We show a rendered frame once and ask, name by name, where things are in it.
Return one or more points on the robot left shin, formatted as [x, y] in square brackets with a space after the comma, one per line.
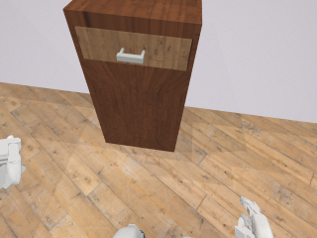
[132, 225]

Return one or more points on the cabinet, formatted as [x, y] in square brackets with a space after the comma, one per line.
[137, 105]

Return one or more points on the handle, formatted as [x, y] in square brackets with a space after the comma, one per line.
[129, 57]

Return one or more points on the robot left hand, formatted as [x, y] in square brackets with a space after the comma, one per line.
[11, 171]

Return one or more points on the drawer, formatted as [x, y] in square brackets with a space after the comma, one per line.
[160, 51]

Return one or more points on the left robot thigh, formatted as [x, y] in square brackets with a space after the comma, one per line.
[129, 232]

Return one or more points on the robot right hand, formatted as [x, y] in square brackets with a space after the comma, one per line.
[257, 226]

